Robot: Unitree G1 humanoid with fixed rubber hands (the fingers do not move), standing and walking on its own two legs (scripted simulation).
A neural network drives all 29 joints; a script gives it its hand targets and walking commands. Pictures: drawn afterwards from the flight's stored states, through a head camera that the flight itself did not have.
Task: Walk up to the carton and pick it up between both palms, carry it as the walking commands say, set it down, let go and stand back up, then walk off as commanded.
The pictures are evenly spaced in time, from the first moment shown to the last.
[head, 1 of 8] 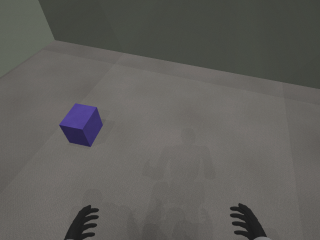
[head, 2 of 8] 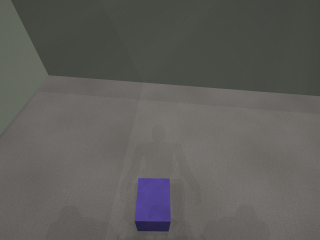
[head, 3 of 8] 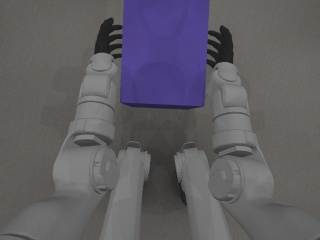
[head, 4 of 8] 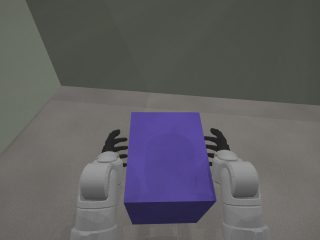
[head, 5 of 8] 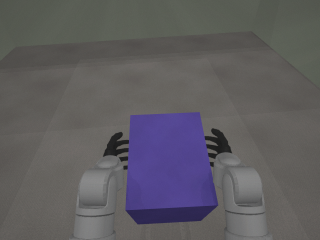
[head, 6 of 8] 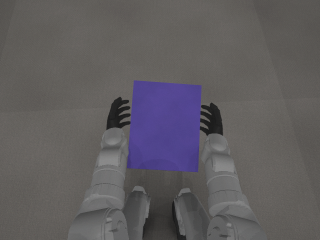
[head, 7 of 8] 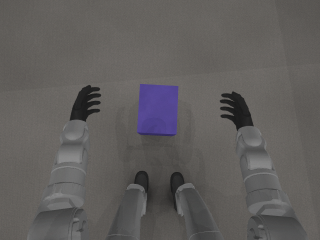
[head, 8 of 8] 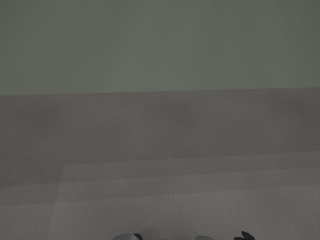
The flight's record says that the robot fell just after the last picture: no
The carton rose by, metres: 0.71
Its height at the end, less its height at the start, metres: +0.00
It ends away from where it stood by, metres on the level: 2.19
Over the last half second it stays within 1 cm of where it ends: yes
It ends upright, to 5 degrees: yes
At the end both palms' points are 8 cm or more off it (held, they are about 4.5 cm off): yes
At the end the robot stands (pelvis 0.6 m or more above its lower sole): yes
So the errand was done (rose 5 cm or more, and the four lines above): yes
